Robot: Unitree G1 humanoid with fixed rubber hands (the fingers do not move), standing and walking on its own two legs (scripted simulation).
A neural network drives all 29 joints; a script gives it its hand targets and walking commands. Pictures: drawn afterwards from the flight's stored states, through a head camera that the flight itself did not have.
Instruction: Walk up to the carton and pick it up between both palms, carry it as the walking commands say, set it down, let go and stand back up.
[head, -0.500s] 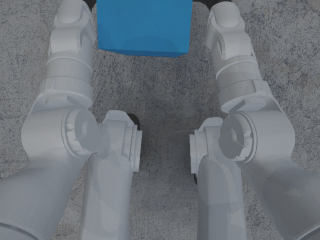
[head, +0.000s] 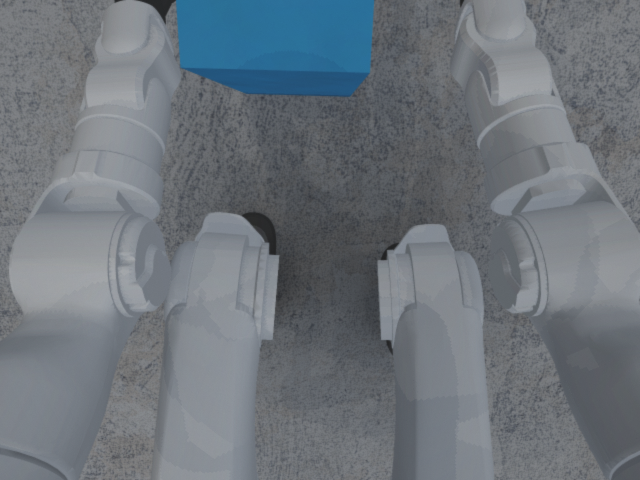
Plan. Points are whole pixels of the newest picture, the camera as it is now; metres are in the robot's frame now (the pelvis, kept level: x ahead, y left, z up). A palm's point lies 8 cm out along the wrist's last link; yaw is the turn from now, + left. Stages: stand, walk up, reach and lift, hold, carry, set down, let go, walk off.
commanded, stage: set down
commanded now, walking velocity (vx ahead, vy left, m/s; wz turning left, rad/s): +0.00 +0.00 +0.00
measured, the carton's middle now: out of the picture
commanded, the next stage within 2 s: let go in 1.26 s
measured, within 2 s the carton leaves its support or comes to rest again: neither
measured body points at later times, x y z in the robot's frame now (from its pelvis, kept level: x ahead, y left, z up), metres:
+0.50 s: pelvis +0.01 +0.00 +0.10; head +0.34 +0.03 +0.40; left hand +0.53 +0.22 -0.03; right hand +0.57 -0.10 -0.03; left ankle +0.13 +0.14 -0.35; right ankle +0.09 -0.13 -0.35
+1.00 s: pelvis +0.03 +0.01 +0.23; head +0.34 +0.03 +0.56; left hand +0.52 +0.23 +0.12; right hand +0.56 -0.11 +0.12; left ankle +0.13 +0.14 -0.35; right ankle +0.09 -0.13 -0.35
